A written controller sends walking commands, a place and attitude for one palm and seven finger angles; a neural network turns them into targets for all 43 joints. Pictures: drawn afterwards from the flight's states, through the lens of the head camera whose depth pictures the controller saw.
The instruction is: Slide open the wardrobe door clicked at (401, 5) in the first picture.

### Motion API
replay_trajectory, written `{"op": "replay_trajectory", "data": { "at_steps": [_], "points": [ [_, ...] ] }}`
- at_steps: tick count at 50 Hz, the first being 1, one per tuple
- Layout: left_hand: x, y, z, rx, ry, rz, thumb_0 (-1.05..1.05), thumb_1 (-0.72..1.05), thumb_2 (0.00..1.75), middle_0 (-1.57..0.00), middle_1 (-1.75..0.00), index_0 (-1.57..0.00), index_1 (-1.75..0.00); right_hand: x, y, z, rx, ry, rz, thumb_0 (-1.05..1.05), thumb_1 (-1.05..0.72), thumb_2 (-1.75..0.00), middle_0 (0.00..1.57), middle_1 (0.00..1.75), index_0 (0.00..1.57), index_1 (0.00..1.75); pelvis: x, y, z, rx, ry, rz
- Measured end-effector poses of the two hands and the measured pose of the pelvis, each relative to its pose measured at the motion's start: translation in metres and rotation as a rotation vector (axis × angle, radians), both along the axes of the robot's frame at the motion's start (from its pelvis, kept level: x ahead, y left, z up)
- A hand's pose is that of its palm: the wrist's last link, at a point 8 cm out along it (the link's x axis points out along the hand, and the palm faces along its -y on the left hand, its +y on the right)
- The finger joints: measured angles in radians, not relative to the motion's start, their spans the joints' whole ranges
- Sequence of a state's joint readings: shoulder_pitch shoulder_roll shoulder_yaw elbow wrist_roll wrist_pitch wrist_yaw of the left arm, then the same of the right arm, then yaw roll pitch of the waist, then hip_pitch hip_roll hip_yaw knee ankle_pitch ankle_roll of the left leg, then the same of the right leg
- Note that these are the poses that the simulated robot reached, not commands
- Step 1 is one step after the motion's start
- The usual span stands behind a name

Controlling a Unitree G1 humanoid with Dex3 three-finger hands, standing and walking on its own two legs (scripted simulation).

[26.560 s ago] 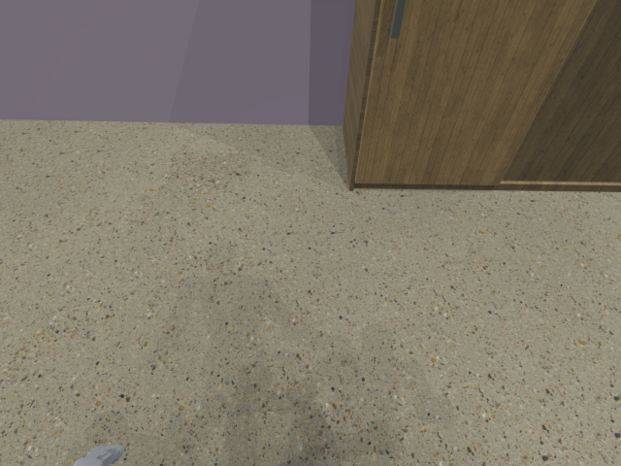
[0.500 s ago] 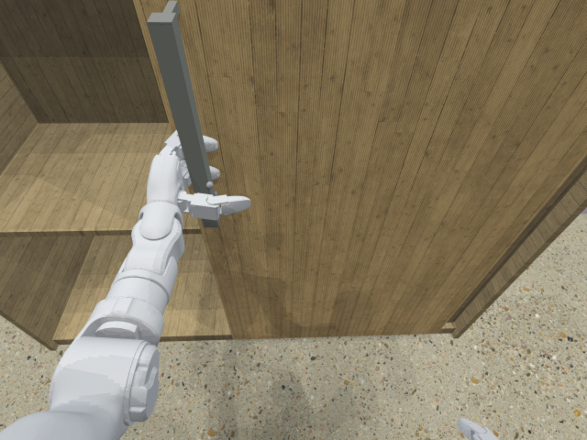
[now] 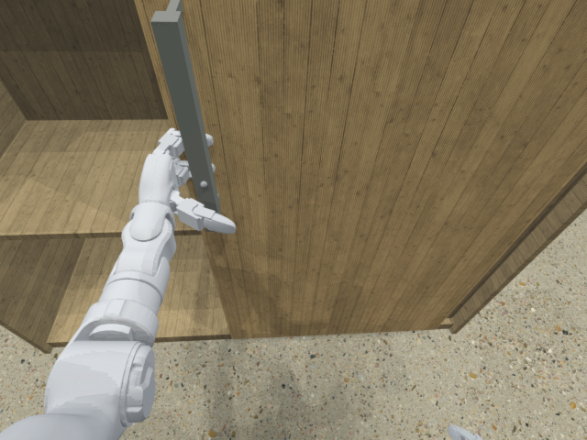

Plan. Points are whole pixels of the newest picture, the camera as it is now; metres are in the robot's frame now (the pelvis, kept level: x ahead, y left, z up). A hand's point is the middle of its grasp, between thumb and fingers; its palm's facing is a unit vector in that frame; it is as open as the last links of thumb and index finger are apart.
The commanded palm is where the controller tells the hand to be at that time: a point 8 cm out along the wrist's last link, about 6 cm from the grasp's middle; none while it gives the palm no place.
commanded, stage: slip the hand off the handle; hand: left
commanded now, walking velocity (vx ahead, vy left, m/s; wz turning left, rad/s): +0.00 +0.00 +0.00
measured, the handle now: (199, 138) +0.48 +0.13 +0.15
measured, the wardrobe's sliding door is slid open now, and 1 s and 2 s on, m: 0.60 0.60 0.60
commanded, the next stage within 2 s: draw the hand back to the body in 1.12 s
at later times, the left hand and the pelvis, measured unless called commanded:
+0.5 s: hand (142, 190) +0.43 +0.21 +0.10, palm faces +0.07 -1.00 -0.07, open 14.7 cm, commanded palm +0.38 +0.25 +0.11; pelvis +0.00 +0.02 +0.00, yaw +1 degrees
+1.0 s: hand (132, 249) +0.33 +0.20 +0.10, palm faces +0.09 -0.99 -0.08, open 14.7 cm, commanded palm +0.30 +0.24 +0.11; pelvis +0.00 +0.01 +0.00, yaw +2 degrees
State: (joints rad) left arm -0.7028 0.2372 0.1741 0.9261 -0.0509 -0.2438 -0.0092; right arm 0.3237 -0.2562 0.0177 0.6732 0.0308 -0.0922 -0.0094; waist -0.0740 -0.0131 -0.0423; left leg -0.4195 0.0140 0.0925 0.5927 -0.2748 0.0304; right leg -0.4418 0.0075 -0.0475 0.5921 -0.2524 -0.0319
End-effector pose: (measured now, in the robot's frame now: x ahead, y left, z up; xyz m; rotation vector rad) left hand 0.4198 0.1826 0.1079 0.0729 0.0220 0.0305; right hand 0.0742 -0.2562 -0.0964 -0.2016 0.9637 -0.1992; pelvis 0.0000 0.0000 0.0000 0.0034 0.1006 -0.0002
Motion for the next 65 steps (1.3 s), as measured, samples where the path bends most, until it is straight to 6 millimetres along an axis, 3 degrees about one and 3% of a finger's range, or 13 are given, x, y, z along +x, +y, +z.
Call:
{"op": "replay_trajectory", "data": {
  "at_steps": [8,15,21,27,32,47,53,65],
  "points": [
    [-0.006,0.031,-0.002,-0.003,0.003,0.056,-0.01,-0.55,0.2,-0.31,-1.18,-0.34,-1.19,0.013,0.013,0.005,-0.001,-0.045,0.002,0.0,-0.9,-0.89,0.2,0.3,0.2,0.3,0.001,0.009,-0.001,-0.005,-0.006,-0.006],
    [-0.012,0.067,0.0,0.004,0.0,0.077,-0.01,-0.55,0.2,-0.27,-1.16,-0.29,-1.16,0.007,0.019,0.0,-0.012,-0.001,0.02,0.0,-0.9,-0.89,0.2,0.3,0.2,0.3,0.001,0.016,-0.003,-0.014,-0.004,0.013],
    [-0.014,0.081,0.002,0.001,-0.009,0.051,-0.01,-0.55,0.2,-0.26,-1.16,-0.26,-1.15,0.0,0.019,-0.003,-0.024,0.031,0.019,0.0,-0.9,-0.89,0.2,0.3,0.2,0.3,0.002,0.021,-0.004,-0.02,0.002,0.021],
    [-0.02,0.078,-0.001,-0.007,-0.019,0.025,-0.01,-0.55,0.2,-0.25,-1.15,-0.25,-1.15,-0.001,0.02,-0.004,-0.016,0.026,0.01,0.01,-0.9,-0.89,0.2,0.3,0.2,0.3,0.004,0.024,-0.005,-0.021,0.005,0.014],
    [-0.038,0.069,-0.006,-0.015,-0.031,0.016,-0.01,-0.55,0.2,-0.25,-1.15,-0.25,-1.15,0.009,0.023,-0.002,0.006,-0.014,0.014,0.01,-0.9,-0.89,0.2,0.3,0.2,0.3,0.007,0.023,-0.004,-0.018,-0.008,0.002],
    [-0.105,0.072,0.0,0.008,-0.034,0.064,-0.01,-0.55,0.2,-0.25,-1.15,-0.26,-1.15,0.082,0.032,0.019,0.029,-0.238,0.122,0.01,-0.9,-0.89,0.2,0.3,0.2,0.3,0.005,0.009,0.0,-0.013,-0.068,0.025],
    [-0.124,0.066,-0.002,0.01,-0.02,0.057,-0.01,-0.55,0.2,-0.25,-1.15,-0.25,-1.15,0.103,0.033,0.028,0.034,-0.307,0.16,0.01,-0.9,-0.89,0.2,0.3,0.2,0.3,0.004,0.003,0.0,-0.009,-0.083,0.036],
    [-0.152,0.056,0.003,-0.014,-0.043,0.045,-0.01,-0.55,0.2,-0.25,-1.15,-0.26,-1.15,0.104,0.03,0.028,0.045,-0.335,0.18,0.01,-0.9,-0.89,0.2,0.3,0.2,0.3,0.004,-0.007,0.001,-0.004,-0.109,0.044]
  ]
}}
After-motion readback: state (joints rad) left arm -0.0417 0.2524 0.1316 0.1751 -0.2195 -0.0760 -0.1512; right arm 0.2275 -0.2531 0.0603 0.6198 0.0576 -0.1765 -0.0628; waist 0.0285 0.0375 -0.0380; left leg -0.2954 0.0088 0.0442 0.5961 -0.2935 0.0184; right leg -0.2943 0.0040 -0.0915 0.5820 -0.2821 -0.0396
